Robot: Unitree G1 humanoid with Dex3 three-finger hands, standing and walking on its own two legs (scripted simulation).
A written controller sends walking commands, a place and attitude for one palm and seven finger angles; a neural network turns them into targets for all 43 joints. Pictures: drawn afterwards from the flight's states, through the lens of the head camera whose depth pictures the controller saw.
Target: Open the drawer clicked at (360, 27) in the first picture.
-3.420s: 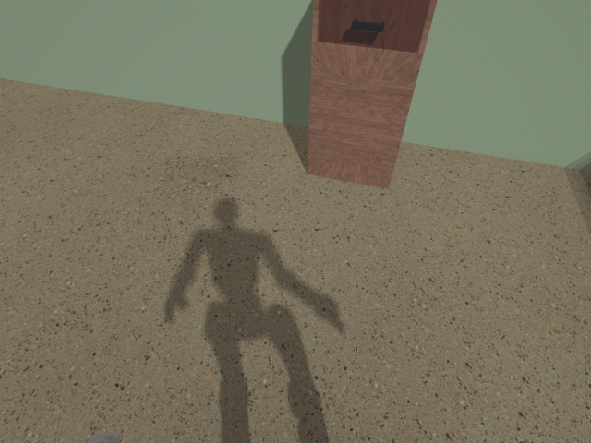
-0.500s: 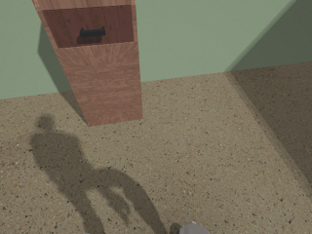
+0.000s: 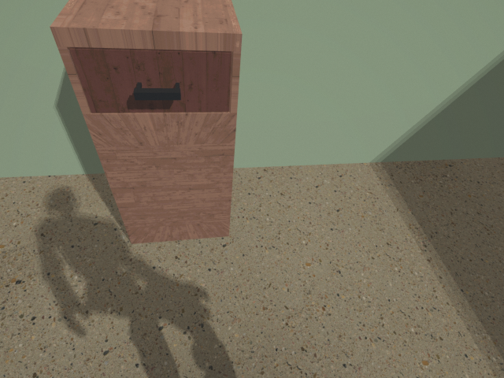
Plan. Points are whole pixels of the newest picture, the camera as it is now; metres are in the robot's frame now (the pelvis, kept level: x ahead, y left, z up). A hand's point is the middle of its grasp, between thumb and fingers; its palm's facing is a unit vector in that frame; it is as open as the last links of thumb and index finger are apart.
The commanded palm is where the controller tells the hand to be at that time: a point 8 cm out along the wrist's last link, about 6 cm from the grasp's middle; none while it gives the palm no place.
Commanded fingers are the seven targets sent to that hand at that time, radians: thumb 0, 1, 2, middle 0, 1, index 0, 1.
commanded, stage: turn to face it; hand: left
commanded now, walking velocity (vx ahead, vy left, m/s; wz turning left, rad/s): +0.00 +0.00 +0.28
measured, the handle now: (158, 90) +0.77 +0.31 +0.03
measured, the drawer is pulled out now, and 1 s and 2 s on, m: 0.00 0.00 0.00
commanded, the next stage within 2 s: take the last steps up to it in 0.28 s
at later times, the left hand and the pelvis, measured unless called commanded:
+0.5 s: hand out of the picture +0.05 +0.16 -0.15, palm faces +0.20 -0.95 -0.23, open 7.4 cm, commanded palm none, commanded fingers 0.00 0.90 0.90 -0.20 -0.30 -0.20 -0.30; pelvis +0.05 -0.03 +0.01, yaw +9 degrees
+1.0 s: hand (164, 367) +0.17 +0.16 -0.16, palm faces +0.23 -0.95 -0.22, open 7.4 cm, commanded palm none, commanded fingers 0.00 0.90 0.90 -0.20 -0.30 -0.20 -0.30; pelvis +0.16 -0.03 +0.00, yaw +11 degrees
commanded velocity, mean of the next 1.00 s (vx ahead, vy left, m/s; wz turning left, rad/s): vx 0.18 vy -0.01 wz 0.10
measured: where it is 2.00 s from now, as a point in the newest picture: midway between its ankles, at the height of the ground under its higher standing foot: outside the picture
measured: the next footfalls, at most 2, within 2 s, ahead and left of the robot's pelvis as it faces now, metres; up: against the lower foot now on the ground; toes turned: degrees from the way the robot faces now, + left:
right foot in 0.32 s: +0.10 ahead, -0.14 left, +0.00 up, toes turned +1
left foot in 0.62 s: +0.06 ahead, +0.12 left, +0.00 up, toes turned +17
